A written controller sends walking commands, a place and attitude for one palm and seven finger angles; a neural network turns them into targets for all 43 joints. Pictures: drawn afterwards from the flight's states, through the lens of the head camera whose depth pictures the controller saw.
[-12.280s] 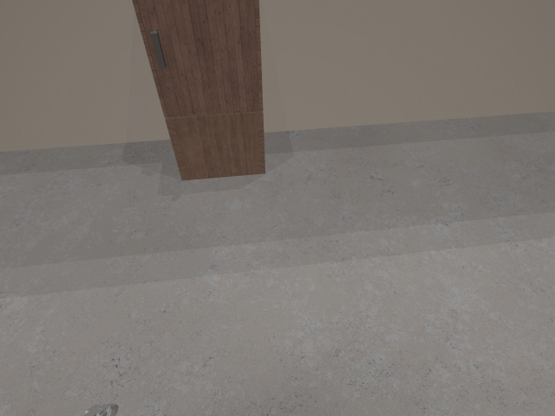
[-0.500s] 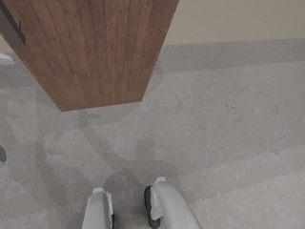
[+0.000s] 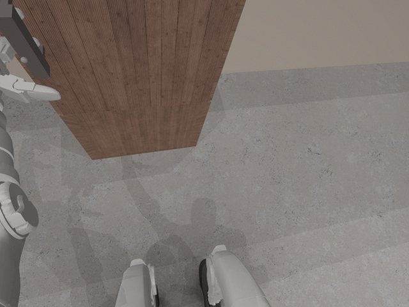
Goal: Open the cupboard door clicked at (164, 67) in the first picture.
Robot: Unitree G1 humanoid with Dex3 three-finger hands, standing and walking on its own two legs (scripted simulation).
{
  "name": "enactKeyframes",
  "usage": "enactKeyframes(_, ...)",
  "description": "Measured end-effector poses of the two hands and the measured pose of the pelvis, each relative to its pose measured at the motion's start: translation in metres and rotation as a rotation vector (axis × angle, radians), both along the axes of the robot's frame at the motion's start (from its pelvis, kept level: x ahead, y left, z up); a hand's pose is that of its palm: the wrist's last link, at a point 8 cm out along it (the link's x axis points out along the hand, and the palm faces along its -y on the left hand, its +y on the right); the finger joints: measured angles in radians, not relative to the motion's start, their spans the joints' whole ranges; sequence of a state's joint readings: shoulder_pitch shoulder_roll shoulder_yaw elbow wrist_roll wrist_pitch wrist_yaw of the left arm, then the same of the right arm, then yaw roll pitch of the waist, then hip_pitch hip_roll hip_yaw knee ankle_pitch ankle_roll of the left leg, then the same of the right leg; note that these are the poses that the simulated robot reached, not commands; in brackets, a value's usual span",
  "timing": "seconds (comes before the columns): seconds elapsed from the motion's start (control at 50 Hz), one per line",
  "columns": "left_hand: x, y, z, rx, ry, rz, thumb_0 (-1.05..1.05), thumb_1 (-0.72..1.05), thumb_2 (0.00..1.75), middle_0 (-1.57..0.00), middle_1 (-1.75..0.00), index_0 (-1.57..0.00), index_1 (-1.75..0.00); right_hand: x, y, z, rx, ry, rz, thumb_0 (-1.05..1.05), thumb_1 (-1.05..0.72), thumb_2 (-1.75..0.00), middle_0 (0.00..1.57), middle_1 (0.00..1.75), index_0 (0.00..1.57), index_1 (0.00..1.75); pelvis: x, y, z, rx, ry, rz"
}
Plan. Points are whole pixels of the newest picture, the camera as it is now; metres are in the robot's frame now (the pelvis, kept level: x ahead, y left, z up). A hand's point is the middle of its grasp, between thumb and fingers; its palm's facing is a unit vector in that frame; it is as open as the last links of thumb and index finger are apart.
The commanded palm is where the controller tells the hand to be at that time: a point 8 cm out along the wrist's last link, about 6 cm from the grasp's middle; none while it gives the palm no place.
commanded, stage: slide the fingers in behind the handle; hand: left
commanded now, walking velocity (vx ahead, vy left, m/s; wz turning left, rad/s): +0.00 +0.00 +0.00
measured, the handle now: (25, 35) +0.59 +0.26 +0.06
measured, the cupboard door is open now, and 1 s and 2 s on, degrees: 0 0 11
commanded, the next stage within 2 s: close the thumb around the handle in 0.66 s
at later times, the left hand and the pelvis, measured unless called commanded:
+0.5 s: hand (37, 57) +0.55 +0.23 +0.06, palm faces +0.09 -1.00 -0.02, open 13.9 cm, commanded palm +0.53 +0.26 +0.06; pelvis +0.00 -0.01 +0.00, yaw +0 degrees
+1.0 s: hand (41, 57) +0.55 +0.23 +0.06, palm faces +0.07 -1.00 -0.01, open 12.4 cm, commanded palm +0.53 +0.25 +0.06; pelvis +0.00 +0.00 +0.00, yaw +0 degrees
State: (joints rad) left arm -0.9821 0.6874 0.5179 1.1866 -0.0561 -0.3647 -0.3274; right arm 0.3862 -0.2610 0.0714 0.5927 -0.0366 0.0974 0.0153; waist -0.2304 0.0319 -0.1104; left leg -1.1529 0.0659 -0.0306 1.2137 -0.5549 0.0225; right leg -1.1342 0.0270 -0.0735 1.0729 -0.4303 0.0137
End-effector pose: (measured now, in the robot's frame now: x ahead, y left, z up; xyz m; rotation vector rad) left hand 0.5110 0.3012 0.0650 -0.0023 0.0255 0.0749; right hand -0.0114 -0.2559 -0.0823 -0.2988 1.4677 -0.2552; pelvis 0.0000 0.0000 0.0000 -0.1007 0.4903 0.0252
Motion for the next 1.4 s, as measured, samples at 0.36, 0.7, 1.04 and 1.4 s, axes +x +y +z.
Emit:
enactKeyframes(0.36, 0.01, -0.02, -0.003, -0.011, 0.011, 0.008, -0.01, -0.5, 0.3, -0.3, -1.2, -0.3, -1.2, -0.006, -0.007, -0.006, 0.003, 0.01, -0.002, 0.0, -0.91, -0.9, 0.2, 0.3, 0.21, 0.3, -0.003, -0.007, -0.004, 0.009, 0.008, -0.002)
enactKeyframes(0.7, 0.007, -0.015, -0.005, 0.0, 0.03, 0.0, -0.01, -0.5, 0.3, -0.3, -1.2, -0.3, -1.2, -0.006, -0.006, -0.004, 0.003, 0.017, -0.005, 0.0, -0.91, -0.9, 0.2, 0.3, 0.21, 0.3, -0.001, -0.006, -0.002, 0.007, 0.008, -0.001)
enactKeyframes(1.04, 0.009, -0.022, -0.003, 0.009, 0.017, 0.006, -0.01, -0.16, 0.44, -0.32, -1.23, -0.32, -1.24, -0.003, -0.001, -0.005, 0.014, 0.01, 0.001, 0.0, -0.91, -0.9, 0.2, 0.3, 0.21, 0.3, 0.001, -0.002, -0.001, 0.007, 0.006, 0.001)
enactKeyframes(1.4, 0.006, -0.022, 0.0, 0.01, 0.01, 0.017, 0.01, 0.71, 0.81, -0.36, -1.33, -0.37, -1.33, -0.004, -0.005, -0.004, 0.017, 0.014, -0.004, 0.0, -0.91, -0.9, 0.2, 0.3, 0.21, 0.3, 0.002, -0.006, 0.001, 0.01, -0.002, 0.0)
